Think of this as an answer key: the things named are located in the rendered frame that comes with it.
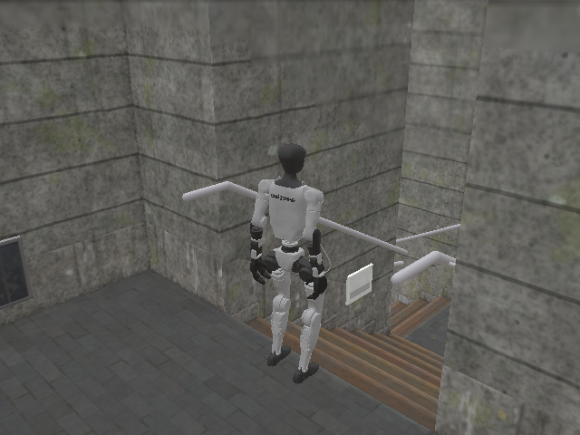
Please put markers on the stairs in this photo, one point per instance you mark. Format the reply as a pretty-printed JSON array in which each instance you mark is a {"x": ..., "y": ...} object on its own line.
[
  {"x": 404, "y": 318},
  {"x": 393, "y": 370}
]

